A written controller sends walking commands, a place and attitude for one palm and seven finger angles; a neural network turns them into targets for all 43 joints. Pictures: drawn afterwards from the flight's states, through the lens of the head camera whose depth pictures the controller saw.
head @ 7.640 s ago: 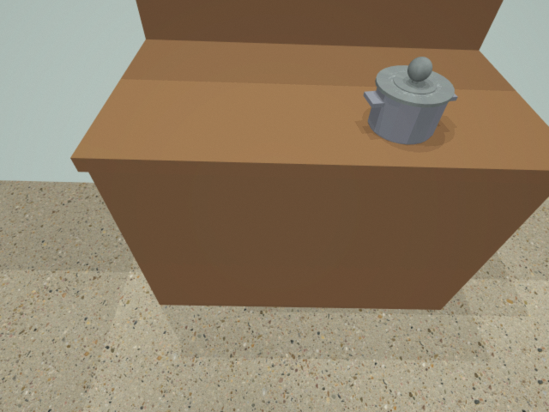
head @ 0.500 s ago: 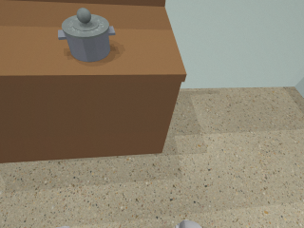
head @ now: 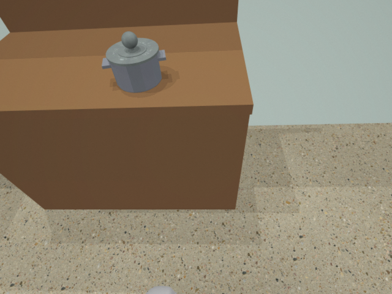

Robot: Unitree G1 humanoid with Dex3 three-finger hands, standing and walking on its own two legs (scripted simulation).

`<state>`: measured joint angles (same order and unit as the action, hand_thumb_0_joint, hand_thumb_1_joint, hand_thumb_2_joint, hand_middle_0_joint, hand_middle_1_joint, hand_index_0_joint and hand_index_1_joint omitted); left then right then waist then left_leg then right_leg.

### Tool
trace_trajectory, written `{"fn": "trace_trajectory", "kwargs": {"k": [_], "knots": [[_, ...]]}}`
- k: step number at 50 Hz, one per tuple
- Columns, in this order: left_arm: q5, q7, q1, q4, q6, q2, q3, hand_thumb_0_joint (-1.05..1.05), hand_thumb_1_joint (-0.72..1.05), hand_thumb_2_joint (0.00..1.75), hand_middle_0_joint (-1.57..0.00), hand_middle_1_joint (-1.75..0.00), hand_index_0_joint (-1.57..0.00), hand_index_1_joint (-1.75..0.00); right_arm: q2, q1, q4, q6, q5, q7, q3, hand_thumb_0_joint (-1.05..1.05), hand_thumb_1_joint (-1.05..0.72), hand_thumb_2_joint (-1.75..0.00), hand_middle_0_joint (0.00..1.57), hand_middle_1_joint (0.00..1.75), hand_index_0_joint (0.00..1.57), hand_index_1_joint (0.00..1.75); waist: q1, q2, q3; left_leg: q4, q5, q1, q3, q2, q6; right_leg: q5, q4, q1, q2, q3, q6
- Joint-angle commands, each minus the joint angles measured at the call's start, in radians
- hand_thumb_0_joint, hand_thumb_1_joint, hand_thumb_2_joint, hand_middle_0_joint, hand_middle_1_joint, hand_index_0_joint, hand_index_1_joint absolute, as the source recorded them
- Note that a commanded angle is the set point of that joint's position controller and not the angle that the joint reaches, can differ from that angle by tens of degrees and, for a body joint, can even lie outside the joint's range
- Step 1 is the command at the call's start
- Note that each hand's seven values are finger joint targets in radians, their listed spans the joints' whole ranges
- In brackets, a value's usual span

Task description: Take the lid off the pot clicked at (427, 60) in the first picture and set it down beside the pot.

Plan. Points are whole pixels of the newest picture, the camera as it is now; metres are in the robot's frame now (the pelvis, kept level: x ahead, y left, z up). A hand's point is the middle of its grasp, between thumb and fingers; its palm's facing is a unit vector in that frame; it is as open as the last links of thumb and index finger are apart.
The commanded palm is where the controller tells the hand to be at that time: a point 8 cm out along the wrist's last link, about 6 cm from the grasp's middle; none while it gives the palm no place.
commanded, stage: take the last steps up to it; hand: left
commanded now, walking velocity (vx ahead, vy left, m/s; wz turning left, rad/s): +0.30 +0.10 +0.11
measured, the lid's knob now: (129, 40) +0.79 +0.23 +0.14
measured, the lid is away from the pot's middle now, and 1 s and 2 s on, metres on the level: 0.00 0.00 0.00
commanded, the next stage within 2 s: come to a stop and stand still in 0.72 s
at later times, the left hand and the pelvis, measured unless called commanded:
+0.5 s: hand out of the picture +0.07 +0.29 -0.18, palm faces +0.10 -0.98 -0.19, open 7.4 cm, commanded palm none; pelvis +0.11 +0.10 +0.00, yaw +1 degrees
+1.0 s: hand (115, 214) +0.36 +0.26 -0.17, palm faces +0.01 -0.97 -0.24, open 7.2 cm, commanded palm none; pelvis +0.27 +0.08 -0.01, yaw +0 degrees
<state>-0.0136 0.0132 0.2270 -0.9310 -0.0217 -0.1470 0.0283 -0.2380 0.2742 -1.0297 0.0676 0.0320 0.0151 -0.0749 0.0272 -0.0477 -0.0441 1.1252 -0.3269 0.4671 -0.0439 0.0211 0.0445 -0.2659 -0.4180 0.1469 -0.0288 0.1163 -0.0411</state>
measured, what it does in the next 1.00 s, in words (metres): walks ahead: left foot, then right foot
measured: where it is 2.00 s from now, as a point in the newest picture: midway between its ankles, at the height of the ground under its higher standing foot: (192, 290)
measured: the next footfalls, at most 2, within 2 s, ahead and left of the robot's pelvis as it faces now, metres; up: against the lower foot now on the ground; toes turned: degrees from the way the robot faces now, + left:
left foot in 0.30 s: +0.11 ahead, +0.19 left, +0.00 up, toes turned +7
right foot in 0.76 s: +0.34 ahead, -0.01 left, +0.00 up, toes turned -6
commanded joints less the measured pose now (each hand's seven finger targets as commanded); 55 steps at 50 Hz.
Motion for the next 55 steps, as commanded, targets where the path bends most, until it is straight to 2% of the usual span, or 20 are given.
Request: {"fn": "trace_trajectory", "kwargs": {"k": [1,9,12,13,14,15,16,17,19,21,25,33,36,37,38,39,41,45,51,55], "knots": [[-0.007,0.01,0.14,-0.004,-0.036,-0.186,0.054,0.0,0.9,0.9,-0.2,-0.3,-0.2,-0.3,-0.051,-0.099,0.09,-0.04,-0.001,0.013,-0.006,0.0,-0.9,-0.9,0.2,0.3,0.2,0.3,-0.068,0.179,-0.033,-0.052,0.049,0.187,0.011,0.054,0.002,-0.02,0.247,-0.11,-0.296,-0.257,-0.093],[-0.02,0.0,0.207,-0.082,-0.038,-0.209,0.047,0.0,0.9,0.9,-0.2,-0.3,-0.2,-0.3,-0.013,-0.196,0.126,-0.07,-0.012,0.029,0.022,0.0,-0.9,-0.9,0.2,0.3,0.2,0.3,-0.085,0.234,-0.045,-0.426,0.011,-0.016,0.101,0.028,-0.035,-0.013,0.242,-0.029,-0.295,-0.169,-0.092],[-0.013,0.0,0.181,-0.101,-0.027,-0.212,0.051,0.0,0.9,0.9,-0.2,-0.3,-0.2,-0.3,-0.019,-0.096,0.094,-0.091,-0.012,0.02,0.028,0.0,-0.9,-0.9,0.2,0.3,0.2,0.3,-0.033,0.217,-0.016,-0.635,0.08,-0.292,0.16,-0.016,-0.047,-0.021,0.132,0.092,-0.244,-0.1,-0.056],[-0.013,-0.003,0.178,-0.103,-0.021,-0.194,0.044,0.0,0.9,0.9,-0.2,-0.3,-0.2,-0.3,-0.057,-0.011,0.065,-0.097,-0.014,0.01,0.019,0.0,-0.9,-0.9,0.2,0.3,0.2,0.3,0.006,0.124,0.017,-0.689,0.06,-0.463,0.158,-0.014,-0.048,-0.063,0.026,0.186,-0.206,-0.07,-0.035],[-0.007,-0.008,0.182,-0.094,-0.017,-0.146,0.034,0.0,0.9,0.9,-0.2,-0.3,-0.2,-0.3,-0.143,0.113,0.038,-0.104,-0.006,-0.005,-0.002,0.0,-0.9,-0.9,0.2,0.3,0.2,0.3,0.063,-0.086,0.077,-0.754,-0.06,-0.634,-0.039,0.14,-0.094,-0.127,-0.224,0.33,-0.127,0.001,0.0],[-0.005,-0.013,0.166,-0.062,-0.019,-0.096,0.021,0.0,0.9,0.9,-0.2,-0.3,-0.2,-0.3,-0.237,0.232,0.016,-0.104,-0.001,-0.017,-0.024,0.0,-0.9,-0.9,0.2,0.3,0.2,0.3,0.097,-0.288,0.104,-0.882,-0.081,-0.693,-0.354,0.361,-0.187,-0.343,-0.524,0.507,-0.026,0.055,0.044],[-0.012,-0.01,0.108,-0.033,-0.021,-0.123,0.024,0.0,0.9,0.9,-0.2,-0.3,-0.2,-0.3,-0.233,0.227,0.018,-0.097,-0.004,-0.021,-0.019,0.0,-0.9,-0.9,0.2,0.3,0.2,0.3,0.098,-0.169,0.07,-0.909,-0.137,-0.618,-0.395,0.396,-0.251,-0.347,-0.659,0.561,-0.048,-0.04,0.021],[-0.01,-0.01,0.065,-0.037,-0.02,-0.114,0.025,0.0,0.9,0.9,-0.2,-0.3,-0.2,-0.3,-0.193,0.173,0.025,-0.1,-0.004,-0.03,-0.009,0.0,-0.9,-0.9,0.2,0.3,0.2,0.3,0.081,-0.162,0.026,-0.92,-0.116,-0.543,-0.36,0.372,-0.262,-0.27,-0.754,0.588,-0.076,-0.075,0.019],[-0.011,-0.025,0.09,-0.069,-0.014,-0.118,0.029,0.0,0.9,0.9,-0.2,-0.3,-0.2,-0.3,-0.102,0.054,0.057,-0.112,-0.01,-0.032,0.019,0.0,-0.9,-0.9,0.2,0.3,0.2,0.3,0.012,-0.06,-0.06,-0.959,-0.046,-0.375,-0.206,0.295,-0.232,-0.115,-0.764,0.528,-0.117,-0.098,0.021],[-0.013,-0.029,0.147,-0.091,-0.003,-0.093,0.024,0.0,0.9,0.9,-0.2,-0.3,-0.2,-0.3,-0.059,0.03,0.052,-0.132,-0.017,-0.034,0.032,0.0,-0.9,-0.9,0.2,0.3,0.2,0.3,-0.031,-0.072,-0.058,-0.968,0.164,-0.34,-0.084,0.238,-0.218,-0.029,-0.721,0.475,-0.112,-0.085,0.041],[-0.013,-0.028,0.114,-0.065,0.009,-0.081,0.028,0.0,0.9,0.9,-0.2,-0.3,-0.2,-0.3,-0.049,0.065,0.035,-0.152,-0.021,-0.039,0.025,0.0,-0.9,-0.9,0.2,0.3,0.2,0.3,-0.049,-0.023,-0.051,-0.971,0.365,-0.383,-0.022,0.236,-0.248,0.028,-0.617,0.494,-0.114,-0.079,0.063],[-0.006,-0.03,-0.097,0.022,0.0,-0.077,0.025,0.0,0.9,0.9,-0.2,-0.3,-0.2,-0.3,-0.064,0.15,-0.029,-0.141,-0.005,-0.046,0.025,0.0,-0.9,-0.9,0.2,0.3,0.2,0.3,0.002,-0.048,-0.093,-0.863,0.58,-0.428,0.021,0.244,-0.223,0.033,-0.281,0.381,-0.059,-0.019,0.024],[-0.009,-0.027,0.069,-0.027,-0.016,-0.107,0.035,0.0,0.9,0.9,-0.2,-0.3,-0.2,-0.3,-0.074,0.144,-0.047,-0.134,-0.012,-0.048,0.029,0.0,-0.9,-0.9,0.2,0.3,0.2,0.3,-0.079,0.002,0.011,-0.61,0.713,-0.388,0.079,0.186,-0.166,0.122,-0.122,0.06,0.015,0.03,-0.001],[-0.013,-0.019,0.191,-0.065,-0.031,-0.159,0.051,0.0,0.9,0.9,-0.2,-0.3,-0.2,-0.3,-0.055,0.146,-0.047,-0.138,-0.022,-0.044,0.032,0.0,-0.9,-0.9,0.2,0.3,0.2,0.3,-0.13,0.066,0.094,-0.41,0.602,-0.253,0.106,0.132,-0.127,0.25,-0.11,-0.171,-0.053,-0.068,-0.034],[-0.014,-0.007,0.292,-0.082,-0.043,-0.26,0.074,0.0,0.9,0.9,-0.2,-0.3,-0.2,-0.3,-0.003,0.194,-0.026,-0.14,-0.033,-0.038,0.035,0.0,-0.9,-0.9,0.2,0.3,0.2,0.3,-0.146,0.284,0.2,-0.088,0.071,-0.005,0.165,-0.014,-0.07,0.496,-0.024,-0.382,-0.338,-0.45,-0.159],[0.008,-0.006,0.309,-0.089,-0.039,-0.29,0.076,0.0,0.9,0.9,-0.2,-0.3,-0.2,-0.3,-0.026,0.172,-0.015,-0.135,-0.034,-0.045,0.03,0.0,-0.9,-0.9,0.2,0.3,0.2,0.3,-0.138,0.233,0.237,0.119,-0.277,0.025,0.085,-0.027,-0.065,0.541,0.074,-0.321,-0.448,-0.563,-0.257],[0.01,0.005,0.128,-0.047,-0.035,-0.208,0.058,0.0,0.9,0.9,-0.2,-0.3,-0.2,-0.3,-0.006,0.08,-0.004,-0.12,-0.022,-0.04,0.028,0.0,-0.9,-0.9,0.2,0.3,0.2,0.3,-0.088,0.126,0.096,0.175,-0.159,0.087,0.018,0.054,-0.06,0.38,0.124,-0.104,-0.375,-0.45,-0.231],[-0.004,0.025,-0.05,-0.007,-0.022,-0.134,0.027,0.0,0.9,0.9,-0.2,-0.3,-0.2,-0.3,0.067,0.167,-0.05,-0.065,-0.02,-0.045,0.05,0.0,-0.9,-0.9,0.2,0.3,0.2,0.3,0.018,0.103,0.088,-0.126,-0.093,-0.13,0.044,0.07,-0.008,0.635,0.099,0.157,-0.263,-0.151,-0.155],[-0.008,0.031,0.003,-0.022,0.017,-0.183,0.046,0.0,0.9,0.9,-0.2,-0.3,-0.2,-0.3,0.047,0.061,0.001,-0.043,-0.026,-0.043,0.027,0.0,-0.9,-0.9,0.2,0.3,0.2,0.3,-0.029,0.199,0.069,-0.355,-0.034,-0.124,0.093,0.009,0.009,0.649,0.017,0.076,-0.237,-0.164,-0.149],[-0.002,0.032,-0.018,-0.009,0.04,-0.186,0.054,0.0,0.9,0.9,-0.2,-0.3,-0.2,-0.3,0.02,0.067,0.005,-0.047,-0.023,-0.044,0.013,0.0,-0.9,-0.9,0.2,0.3,0.2,0.3,0.004,0.197,0.061,-0.625,0.206,-0.278,0.084,0.022,-0.004,0.48,-0.101,0.139,-0.197,-0.152,-0.078]]}}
